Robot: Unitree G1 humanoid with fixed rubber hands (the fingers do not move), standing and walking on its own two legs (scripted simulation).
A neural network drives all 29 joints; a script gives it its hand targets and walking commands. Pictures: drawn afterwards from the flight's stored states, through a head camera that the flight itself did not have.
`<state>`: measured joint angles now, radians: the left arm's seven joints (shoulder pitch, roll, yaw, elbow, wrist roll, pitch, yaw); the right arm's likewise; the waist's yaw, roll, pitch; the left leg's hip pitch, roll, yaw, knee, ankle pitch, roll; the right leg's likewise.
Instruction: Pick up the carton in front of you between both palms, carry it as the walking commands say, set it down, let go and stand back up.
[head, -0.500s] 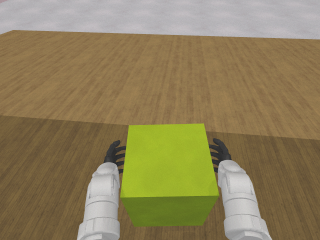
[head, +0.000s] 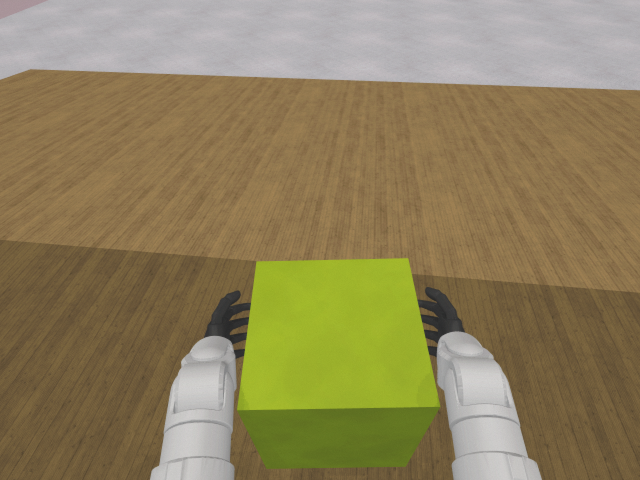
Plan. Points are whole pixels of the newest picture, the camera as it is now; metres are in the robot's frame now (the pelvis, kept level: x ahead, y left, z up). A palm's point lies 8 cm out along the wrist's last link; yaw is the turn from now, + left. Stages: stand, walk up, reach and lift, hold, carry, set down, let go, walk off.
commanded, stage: reach and lift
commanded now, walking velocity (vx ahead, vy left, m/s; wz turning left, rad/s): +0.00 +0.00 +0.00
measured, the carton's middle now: (334, 368) +0.29 +0.00 -0.04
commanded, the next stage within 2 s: hold in 0.16 s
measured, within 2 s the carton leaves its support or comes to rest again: neither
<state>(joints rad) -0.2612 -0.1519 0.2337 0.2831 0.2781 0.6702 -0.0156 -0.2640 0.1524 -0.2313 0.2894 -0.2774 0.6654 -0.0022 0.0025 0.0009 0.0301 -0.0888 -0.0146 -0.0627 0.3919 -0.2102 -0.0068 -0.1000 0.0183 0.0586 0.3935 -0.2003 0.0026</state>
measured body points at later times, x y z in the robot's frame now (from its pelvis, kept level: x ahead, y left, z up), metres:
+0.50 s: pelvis -0.01 +0.00 +0.00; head -0.05 +0.00 +0.45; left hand +0.28 +0.15 +0.04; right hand +0.28 -0.15 +0.04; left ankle +0.01 +0.13 -0.74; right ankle +0.02 -0.12 -0.74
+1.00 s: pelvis -0.01 +0.00 +0.00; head -0.05 +0.00 +0.45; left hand +0.29 +0.15 +0.04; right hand +0.29 -0.15 +0.04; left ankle +0.01 +0.13 -0.74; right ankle +0.01 -0.12 -0.74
